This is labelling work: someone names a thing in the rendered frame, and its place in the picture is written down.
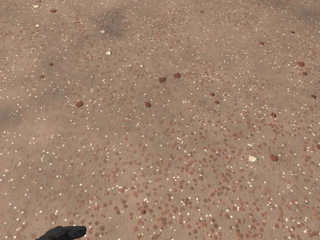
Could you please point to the robot left hand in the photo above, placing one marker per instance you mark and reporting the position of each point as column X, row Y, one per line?
column 64, row 233

